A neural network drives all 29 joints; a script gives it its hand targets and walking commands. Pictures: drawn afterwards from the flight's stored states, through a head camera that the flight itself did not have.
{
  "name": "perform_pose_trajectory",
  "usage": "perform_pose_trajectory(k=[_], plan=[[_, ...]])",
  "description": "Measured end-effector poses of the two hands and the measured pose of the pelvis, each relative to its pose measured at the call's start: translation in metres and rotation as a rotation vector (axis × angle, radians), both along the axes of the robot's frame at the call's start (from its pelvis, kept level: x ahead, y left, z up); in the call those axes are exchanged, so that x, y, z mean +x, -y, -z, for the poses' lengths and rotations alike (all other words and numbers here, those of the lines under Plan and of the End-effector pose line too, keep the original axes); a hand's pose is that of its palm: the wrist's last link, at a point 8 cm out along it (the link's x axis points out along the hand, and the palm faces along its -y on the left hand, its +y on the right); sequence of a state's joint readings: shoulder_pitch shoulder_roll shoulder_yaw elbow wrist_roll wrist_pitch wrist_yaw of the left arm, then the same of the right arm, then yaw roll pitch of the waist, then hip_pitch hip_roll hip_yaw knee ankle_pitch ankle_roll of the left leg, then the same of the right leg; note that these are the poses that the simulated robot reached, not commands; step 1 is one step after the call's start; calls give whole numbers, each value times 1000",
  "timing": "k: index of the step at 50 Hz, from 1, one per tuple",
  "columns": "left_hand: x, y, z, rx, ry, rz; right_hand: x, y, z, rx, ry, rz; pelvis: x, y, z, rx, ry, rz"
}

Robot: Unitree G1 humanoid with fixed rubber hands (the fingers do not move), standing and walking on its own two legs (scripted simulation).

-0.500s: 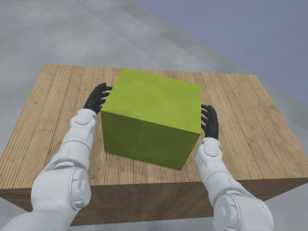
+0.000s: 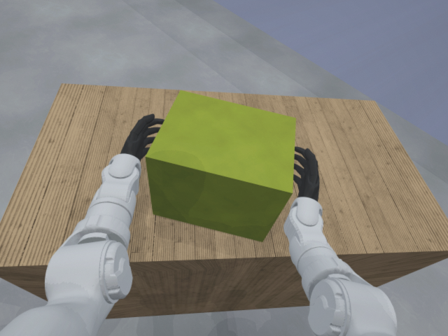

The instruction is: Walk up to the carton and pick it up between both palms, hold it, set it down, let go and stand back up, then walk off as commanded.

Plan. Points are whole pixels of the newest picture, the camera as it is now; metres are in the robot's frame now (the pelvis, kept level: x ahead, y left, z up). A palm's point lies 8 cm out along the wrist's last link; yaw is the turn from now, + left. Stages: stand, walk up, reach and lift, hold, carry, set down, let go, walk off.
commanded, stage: set down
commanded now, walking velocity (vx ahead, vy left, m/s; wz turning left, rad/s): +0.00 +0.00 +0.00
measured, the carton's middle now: (222, 167) +0.44 +0.00 +0.01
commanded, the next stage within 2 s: none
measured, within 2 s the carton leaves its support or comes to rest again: neither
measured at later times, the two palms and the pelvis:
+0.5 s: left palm (133, 155) +0.43 +0.17 +0.05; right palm (305, 194) +0.35 -0.16 +0.04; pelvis -0.01 +0.00 +0.00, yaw +0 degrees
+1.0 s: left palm (134, 161) +0.43 +0.17 +0.03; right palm (295, 210) +0.34 -0.15 +0.00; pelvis -0.01 +0.01 -0.01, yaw -1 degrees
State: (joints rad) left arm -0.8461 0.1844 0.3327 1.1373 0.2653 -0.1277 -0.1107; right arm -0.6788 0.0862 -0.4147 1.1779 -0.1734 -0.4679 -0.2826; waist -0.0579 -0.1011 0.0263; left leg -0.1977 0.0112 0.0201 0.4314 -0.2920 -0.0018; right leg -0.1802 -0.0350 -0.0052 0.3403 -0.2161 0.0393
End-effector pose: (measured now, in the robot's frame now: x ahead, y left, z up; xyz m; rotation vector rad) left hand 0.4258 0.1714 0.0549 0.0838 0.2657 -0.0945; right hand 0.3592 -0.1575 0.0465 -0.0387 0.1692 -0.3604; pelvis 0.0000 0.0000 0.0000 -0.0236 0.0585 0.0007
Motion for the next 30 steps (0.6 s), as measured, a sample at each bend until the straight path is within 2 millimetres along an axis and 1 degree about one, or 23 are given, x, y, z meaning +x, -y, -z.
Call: perform_pose_trajectory(k=[30], plan=[[-1, -1, 5, -2, 25, 8, -4, -2, 5, 2, 15, 13, -5, -3, 0, -3, -10, 0]])
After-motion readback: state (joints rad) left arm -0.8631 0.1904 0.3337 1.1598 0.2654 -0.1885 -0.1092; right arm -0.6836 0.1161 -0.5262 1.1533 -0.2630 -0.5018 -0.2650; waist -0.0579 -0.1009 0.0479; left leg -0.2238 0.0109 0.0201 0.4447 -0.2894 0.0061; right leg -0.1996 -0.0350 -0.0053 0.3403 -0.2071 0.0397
